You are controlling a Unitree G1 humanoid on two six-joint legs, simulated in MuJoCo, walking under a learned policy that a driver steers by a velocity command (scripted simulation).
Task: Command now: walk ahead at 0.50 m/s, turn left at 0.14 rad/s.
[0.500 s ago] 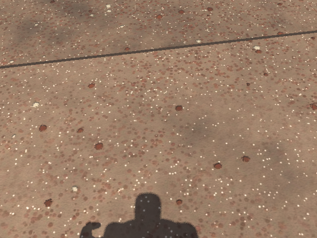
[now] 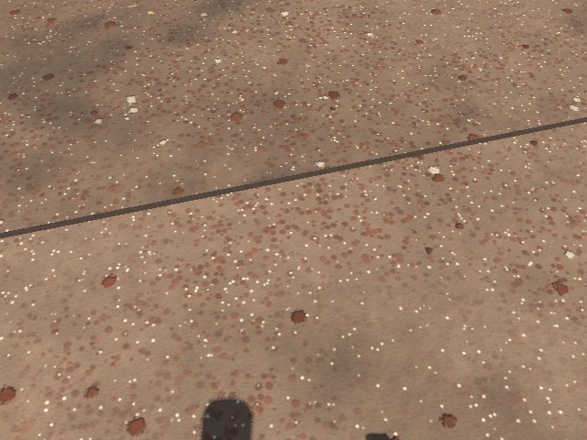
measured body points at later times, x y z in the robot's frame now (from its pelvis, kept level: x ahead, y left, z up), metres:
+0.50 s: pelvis +0.27 -0.02 +0.01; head +0.29 -0.03 +0.46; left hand +0.39 +0.27 -0.07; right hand +0.40 -0.29 -0.11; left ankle +0.15 +0.08 -0.65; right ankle +0.34 -0.12 -0.73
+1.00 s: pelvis +0.50 +0.13 +0.00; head +0.53 +0.16 +0.45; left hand +0.42 +0.41 -0.12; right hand +0.78 -0.01 -0.09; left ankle +0.52 +0.22 -0.73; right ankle +0.48 -0.06 -0.63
